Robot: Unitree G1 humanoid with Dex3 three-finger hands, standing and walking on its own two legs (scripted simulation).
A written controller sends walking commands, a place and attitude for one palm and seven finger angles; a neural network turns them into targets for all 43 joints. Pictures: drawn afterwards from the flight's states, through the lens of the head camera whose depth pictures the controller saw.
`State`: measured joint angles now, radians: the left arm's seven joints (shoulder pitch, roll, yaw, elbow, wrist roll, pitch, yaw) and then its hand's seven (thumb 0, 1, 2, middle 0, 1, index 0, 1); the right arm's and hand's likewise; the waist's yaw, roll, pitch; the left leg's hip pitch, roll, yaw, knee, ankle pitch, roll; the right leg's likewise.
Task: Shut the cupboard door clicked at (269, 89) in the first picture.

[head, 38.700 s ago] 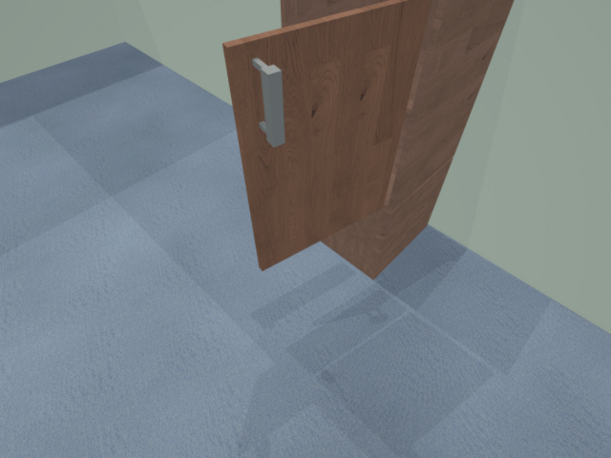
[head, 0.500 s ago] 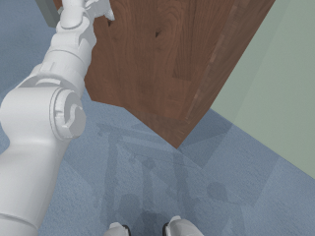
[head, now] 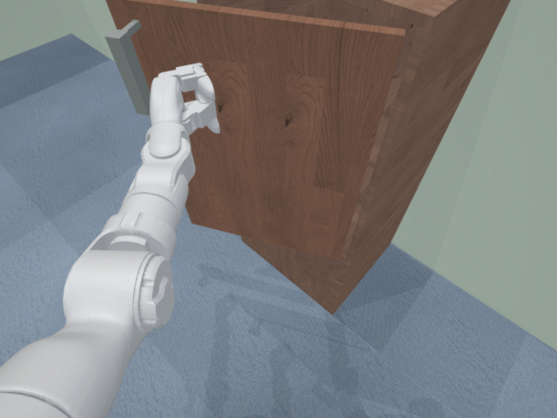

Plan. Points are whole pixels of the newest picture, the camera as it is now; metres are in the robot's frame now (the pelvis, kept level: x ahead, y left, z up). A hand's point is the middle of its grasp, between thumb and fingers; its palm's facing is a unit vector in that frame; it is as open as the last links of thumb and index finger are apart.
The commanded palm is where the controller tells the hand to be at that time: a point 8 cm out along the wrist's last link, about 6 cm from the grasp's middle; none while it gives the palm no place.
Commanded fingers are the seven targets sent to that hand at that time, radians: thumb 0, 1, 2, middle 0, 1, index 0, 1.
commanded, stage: pull the fist back off the door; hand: left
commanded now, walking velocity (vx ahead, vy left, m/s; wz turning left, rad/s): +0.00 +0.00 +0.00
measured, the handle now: (140, 68) +0.63 +0.17 +0.17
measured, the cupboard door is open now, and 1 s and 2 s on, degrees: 26 26 26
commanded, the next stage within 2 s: draw the hand back to the body in 0.22 s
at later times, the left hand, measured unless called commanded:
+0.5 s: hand (204, 123) +0.46 +0.06 +0.18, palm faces +0.06 -1.00 +0.03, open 3.1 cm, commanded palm +0.40 +0.12 +0.18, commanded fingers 0.00 0.90 0.90 -1.30 -1.50 -1.30 -1.50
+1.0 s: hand (97, 247) +0.29 +0.16 +0.17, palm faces +0.11 -0.98 -0.15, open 3.1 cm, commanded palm +0.26 +0.21 +0.19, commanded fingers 0.00 0.90 0.90 -0.92 -1.08 -0.92 -1.08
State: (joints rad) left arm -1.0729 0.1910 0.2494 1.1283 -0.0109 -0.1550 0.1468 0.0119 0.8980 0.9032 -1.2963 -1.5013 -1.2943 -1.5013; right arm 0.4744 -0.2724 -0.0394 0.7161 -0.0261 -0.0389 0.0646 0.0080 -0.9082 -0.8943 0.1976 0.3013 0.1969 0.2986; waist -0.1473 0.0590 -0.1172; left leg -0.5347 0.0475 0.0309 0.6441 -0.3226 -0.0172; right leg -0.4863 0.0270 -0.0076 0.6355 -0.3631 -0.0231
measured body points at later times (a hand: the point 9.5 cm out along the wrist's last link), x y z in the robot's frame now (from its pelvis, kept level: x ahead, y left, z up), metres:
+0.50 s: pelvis -0.02 +0.00 +0.00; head +0.01 -0.02 +0.45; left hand +0.45 +0.11 +0.19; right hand +0.03 -0.25 -0.13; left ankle -0.01 +0.13 -0.72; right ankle -0.04 -0.10 -0.72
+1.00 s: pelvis -0.02 +0.01 +0.02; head -0.05 -0.01 +0.47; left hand +0.28 +0.22 +0.18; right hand +0.19 -0.21 -0.04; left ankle -0.01 +0.13 -0.72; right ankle -0.04 -0.10 -0.72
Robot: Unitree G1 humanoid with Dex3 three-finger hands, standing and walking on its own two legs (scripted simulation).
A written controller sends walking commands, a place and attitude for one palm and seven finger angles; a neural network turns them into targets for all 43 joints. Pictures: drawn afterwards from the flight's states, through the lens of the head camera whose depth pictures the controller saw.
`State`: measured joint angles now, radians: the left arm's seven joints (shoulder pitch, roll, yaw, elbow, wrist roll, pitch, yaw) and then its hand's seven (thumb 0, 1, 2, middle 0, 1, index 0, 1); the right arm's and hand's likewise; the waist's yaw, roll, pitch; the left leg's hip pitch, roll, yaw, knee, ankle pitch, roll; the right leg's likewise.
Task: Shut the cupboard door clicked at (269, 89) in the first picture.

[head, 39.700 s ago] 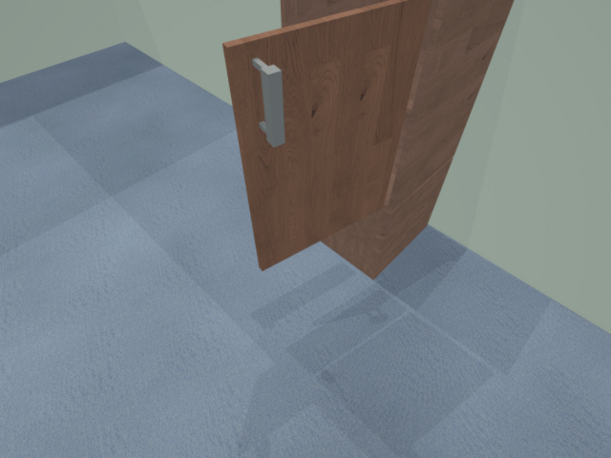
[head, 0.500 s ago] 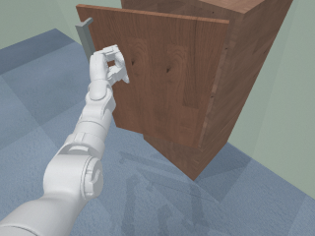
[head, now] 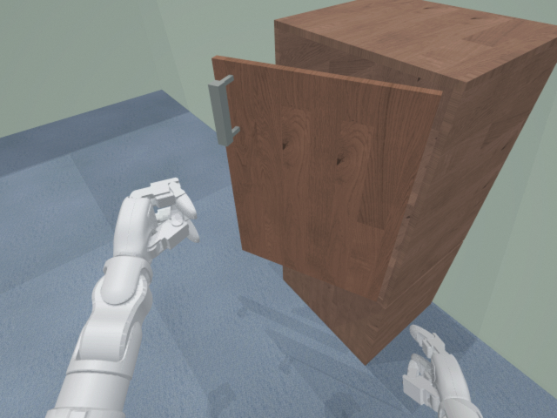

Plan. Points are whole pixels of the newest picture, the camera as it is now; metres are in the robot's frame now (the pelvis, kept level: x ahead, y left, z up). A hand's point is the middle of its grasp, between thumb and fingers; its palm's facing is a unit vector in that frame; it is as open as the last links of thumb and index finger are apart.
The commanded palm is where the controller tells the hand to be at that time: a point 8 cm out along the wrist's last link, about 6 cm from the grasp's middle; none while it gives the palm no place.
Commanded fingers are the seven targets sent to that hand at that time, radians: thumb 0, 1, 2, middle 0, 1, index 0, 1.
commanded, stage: draw the hand back to the body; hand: left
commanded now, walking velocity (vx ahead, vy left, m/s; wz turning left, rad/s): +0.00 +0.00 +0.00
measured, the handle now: (227, 110) +0.66 +0.15 +0.15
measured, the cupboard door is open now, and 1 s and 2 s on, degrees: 26 26 26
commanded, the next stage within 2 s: step back with the hand held close in 0.92 s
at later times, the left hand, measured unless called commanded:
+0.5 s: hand (64, 293) +0.22 +0.26 +0.15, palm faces +0.40 -0.83 -0.39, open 5.8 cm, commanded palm +0.16 +0.30 +0.18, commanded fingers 0.00 0.90 0.90 -0.23 -0.33 -0.23 -0.33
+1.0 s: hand (45, 294) +0.21 +0.27 +0.16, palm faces +0.46 -0.79 -0.40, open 7.4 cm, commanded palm +0.16 +0.31 +0.18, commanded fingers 0.00 0.90 0.90 -0.20 -0.30 -0.20 -0.30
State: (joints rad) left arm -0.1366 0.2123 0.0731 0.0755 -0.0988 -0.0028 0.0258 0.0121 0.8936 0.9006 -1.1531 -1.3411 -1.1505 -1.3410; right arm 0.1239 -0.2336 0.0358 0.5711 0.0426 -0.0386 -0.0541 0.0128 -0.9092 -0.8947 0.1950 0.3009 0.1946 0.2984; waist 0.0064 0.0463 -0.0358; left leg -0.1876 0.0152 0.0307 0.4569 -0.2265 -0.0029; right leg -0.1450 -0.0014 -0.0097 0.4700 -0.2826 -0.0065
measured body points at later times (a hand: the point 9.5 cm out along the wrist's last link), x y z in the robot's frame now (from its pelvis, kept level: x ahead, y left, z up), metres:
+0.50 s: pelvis +0.02 +0.01 +0.00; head -0.01 -0.02 +0.45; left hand +0.19 +0.31 +0.17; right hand +0.18 -0.21 -0.10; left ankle +0.01 +0.12 -0.74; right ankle -0.02 -0.11 -0.74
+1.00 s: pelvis +0.02 +0.01 +0.00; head -0.01 -0.02 +0.45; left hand +0.18 +0.31 +0.19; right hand +0.21 -0.21 -0.08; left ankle +0.01 +0.12 -0.74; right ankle -0.02 -0.11 -0.74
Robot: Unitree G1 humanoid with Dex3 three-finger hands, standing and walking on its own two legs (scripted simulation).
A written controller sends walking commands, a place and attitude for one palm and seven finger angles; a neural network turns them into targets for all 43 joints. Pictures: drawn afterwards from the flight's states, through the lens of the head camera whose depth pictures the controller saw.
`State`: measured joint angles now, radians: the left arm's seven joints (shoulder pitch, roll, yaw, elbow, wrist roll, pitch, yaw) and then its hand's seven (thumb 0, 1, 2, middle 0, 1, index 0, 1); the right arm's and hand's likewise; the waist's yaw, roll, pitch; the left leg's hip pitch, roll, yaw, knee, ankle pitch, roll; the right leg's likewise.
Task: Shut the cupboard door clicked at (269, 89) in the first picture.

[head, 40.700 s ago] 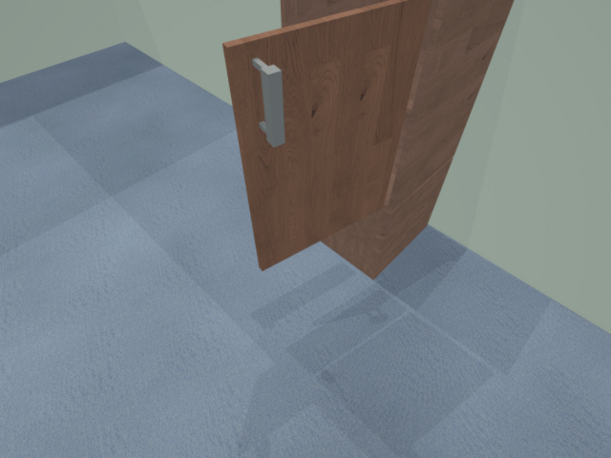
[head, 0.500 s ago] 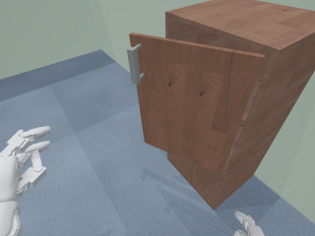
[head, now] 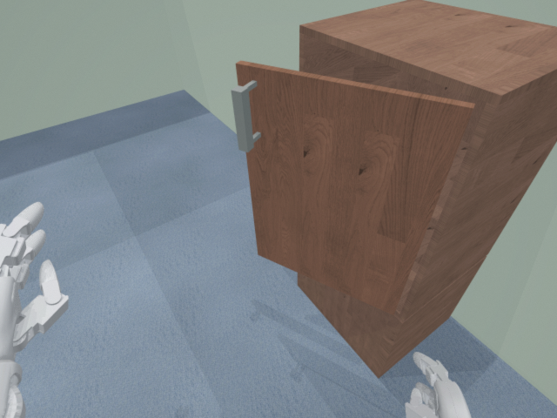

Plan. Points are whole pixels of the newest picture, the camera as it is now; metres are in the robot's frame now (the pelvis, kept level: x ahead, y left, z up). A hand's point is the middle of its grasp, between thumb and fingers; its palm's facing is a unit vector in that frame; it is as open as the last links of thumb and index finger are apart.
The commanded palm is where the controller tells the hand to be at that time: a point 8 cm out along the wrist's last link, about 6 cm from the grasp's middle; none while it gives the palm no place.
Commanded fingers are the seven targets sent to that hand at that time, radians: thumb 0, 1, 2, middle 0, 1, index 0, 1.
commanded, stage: step back with the hand held close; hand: left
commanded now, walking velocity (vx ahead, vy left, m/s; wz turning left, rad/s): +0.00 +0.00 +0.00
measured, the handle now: (249, 116) +0.64 +0.14 +0.15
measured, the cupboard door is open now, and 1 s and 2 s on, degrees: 26 26 26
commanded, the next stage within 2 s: stop stepping back and stand still in 1.12 s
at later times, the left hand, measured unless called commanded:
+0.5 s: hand (19, 325) +0.15 +0.29 +0.16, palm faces +0.40 -0.78 -0.49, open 7.4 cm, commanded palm +0.10 +0.32 +0.17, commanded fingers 0.00 0.90 0.90 -0.20 -0.30 -0.20 -0.30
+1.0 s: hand out of the picture +0.05 +0.29 +0.17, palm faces +0.50 -0.75 -0.44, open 7.5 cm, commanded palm -0.01 +0.32 +0.17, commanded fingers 0.00 0.90 0.90 -0.20 -0.30 -0.20 -0.30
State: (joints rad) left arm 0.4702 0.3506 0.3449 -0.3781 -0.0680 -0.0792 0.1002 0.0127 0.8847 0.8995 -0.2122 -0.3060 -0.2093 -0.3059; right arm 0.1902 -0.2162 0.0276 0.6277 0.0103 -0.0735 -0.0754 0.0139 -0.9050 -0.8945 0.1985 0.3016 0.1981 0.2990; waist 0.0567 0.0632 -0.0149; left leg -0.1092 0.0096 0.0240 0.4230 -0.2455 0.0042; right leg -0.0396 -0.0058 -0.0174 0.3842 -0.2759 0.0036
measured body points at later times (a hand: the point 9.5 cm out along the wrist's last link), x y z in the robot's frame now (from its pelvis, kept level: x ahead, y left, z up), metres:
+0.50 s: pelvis -0.05 +0.02 -0.01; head -0.05 +0.02 +0.44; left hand +0.13 +0.33 +0.19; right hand +0.13 -0.22 -0.08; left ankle -0.01 +0.11 -0.74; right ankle -0.04 -0.12 -0.74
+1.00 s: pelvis -0.14 +0.02 -0.02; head -0.15 +0.04 +0.43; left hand +0.02 +0.33 +0.20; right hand +0.01 -0.22 -0.10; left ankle -0.01 +0.12 -0.74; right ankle -0.04 -0.12 -0.74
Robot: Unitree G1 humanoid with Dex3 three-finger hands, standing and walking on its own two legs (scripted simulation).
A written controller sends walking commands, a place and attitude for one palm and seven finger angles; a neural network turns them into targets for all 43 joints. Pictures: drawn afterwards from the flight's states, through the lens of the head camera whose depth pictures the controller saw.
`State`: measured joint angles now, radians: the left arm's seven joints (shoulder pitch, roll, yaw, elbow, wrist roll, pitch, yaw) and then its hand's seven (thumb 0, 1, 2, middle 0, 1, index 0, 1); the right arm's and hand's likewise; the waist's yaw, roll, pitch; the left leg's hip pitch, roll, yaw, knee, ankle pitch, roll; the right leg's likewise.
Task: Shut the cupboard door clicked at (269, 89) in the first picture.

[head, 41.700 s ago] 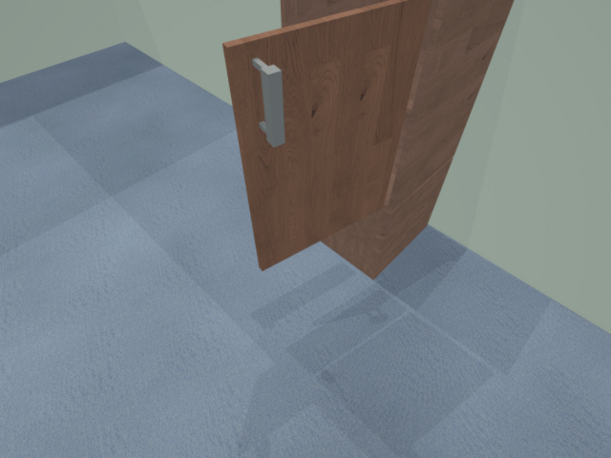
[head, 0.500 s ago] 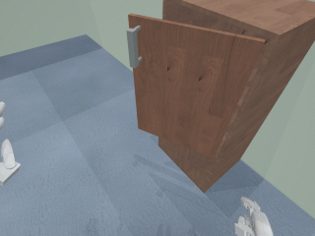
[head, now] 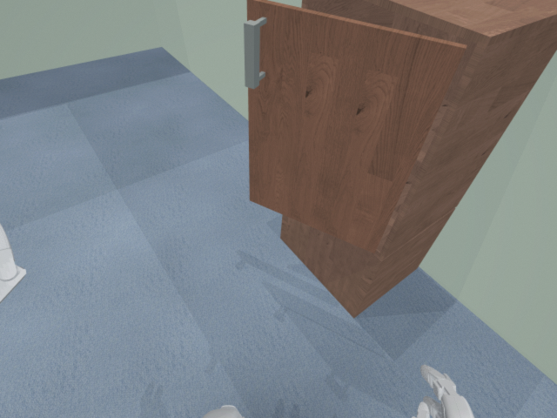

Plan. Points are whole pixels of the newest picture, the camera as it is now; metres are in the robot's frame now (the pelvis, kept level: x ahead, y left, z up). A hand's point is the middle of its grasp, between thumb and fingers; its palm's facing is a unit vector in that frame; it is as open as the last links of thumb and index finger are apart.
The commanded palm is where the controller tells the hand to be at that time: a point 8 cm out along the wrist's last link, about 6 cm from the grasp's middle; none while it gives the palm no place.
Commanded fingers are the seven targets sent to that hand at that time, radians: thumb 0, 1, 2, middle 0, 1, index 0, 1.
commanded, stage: step back with the hand held close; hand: left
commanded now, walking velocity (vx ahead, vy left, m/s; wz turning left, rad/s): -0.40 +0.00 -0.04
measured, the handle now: (257, 53) +0.78 +0.09 +0.17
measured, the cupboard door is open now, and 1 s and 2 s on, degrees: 26 26 26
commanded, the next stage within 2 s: stop stepping back and stand still in 0.12 s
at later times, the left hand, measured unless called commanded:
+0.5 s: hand out of the picture +0.08 +0.30 +0.21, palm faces +0.55 -0.80 -0.25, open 7.5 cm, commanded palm +0.00 +0.32 +0.20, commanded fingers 0.00 0.90 0.90 -0.20 -0.30 -0.20 -0.30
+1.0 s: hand out of the picture +0.07 +0.27 +0.17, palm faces +0.42 -0.84 -0.35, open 7.5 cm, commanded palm +0.01 +0.31 +0.20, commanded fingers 0.00 0.90 0.90 -0.20 -0.30 -0.20 -0.30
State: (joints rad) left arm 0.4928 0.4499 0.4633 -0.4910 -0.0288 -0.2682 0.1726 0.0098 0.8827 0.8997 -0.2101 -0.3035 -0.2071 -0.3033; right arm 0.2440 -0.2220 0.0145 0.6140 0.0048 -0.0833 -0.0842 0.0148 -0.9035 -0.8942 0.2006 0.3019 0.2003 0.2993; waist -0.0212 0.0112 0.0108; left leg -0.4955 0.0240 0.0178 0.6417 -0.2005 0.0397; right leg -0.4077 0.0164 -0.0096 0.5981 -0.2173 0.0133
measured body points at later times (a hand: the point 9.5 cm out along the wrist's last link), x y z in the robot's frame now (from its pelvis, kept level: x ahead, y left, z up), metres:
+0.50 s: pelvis -0.13 +0.02 +0.01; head -0.17 +0.06 +0.46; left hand +0.05 +0.34 +0.22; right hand +0.02 -0.20 -0.06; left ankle -0.08 +0.13 -0.72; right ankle -0.08 -0.12 -0.64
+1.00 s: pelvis -0.15 +0.01 +0.00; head -0.17 +0.03 +0.45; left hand +0.04 +0.31 +0.18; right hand -0.05 -0.27 -0.09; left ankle -0.08 +0.10 -0.72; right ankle -0.27 -0.07 -0.72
